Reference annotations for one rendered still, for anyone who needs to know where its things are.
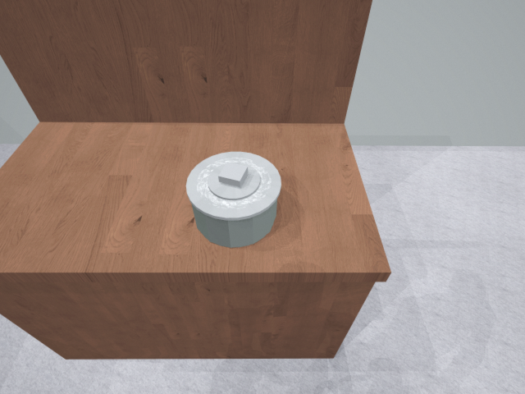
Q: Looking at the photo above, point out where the lid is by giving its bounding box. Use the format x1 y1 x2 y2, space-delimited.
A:
186 152 281 221

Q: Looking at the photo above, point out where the knob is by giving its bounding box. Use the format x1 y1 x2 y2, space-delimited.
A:
218 162 248 187

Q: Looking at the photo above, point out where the table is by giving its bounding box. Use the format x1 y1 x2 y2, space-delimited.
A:
0 0 391 360

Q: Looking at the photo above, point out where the pot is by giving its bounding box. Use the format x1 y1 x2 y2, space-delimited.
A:
192 200 277 248

